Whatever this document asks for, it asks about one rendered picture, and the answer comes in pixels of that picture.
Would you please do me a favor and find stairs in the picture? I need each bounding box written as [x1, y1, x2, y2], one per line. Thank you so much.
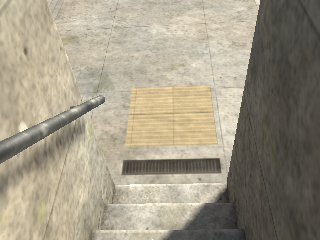
[90, 183, 246, 240]

